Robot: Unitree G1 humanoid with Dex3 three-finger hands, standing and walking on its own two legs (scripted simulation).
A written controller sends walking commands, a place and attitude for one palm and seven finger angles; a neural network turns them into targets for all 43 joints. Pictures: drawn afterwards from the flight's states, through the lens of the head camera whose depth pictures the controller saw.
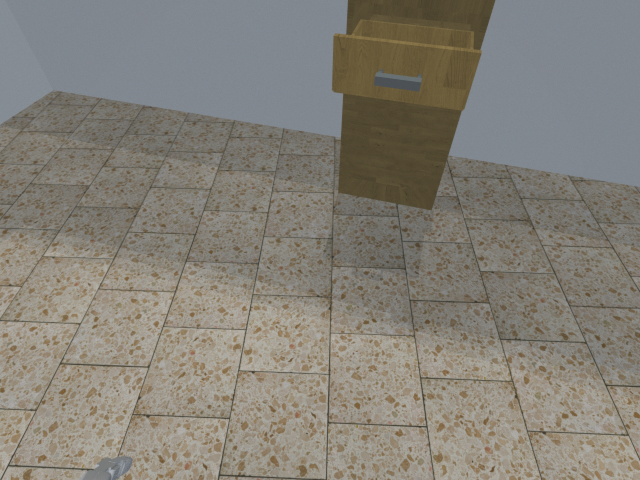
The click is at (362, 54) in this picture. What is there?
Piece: drawer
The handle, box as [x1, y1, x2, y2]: [374, 69, 421, 91]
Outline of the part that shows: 376,72 374,80 375,85 418,91 421,80 420,74 418,74 417,77 410,77 383,73 382,69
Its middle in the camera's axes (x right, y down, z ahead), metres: +0.22 -0.45 +1.08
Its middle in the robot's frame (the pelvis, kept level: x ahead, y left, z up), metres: +1.12 -0.17 -0.03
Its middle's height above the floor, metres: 0.74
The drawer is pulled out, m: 0.28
